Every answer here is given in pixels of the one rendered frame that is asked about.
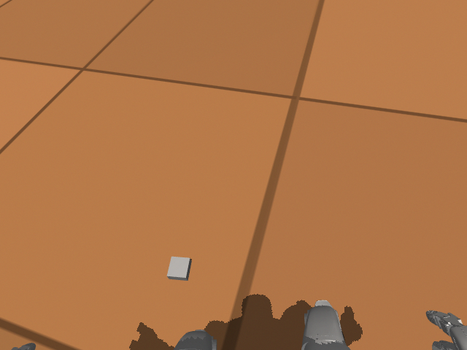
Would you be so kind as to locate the right robot hand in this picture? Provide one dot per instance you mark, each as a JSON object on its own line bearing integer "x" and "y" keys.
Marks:
{"x": 452, "y": 326}

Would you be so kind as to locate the small box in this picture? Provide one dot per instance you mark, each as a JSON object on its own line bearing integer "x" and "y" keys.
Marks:
{"x": 179, "y": 268}

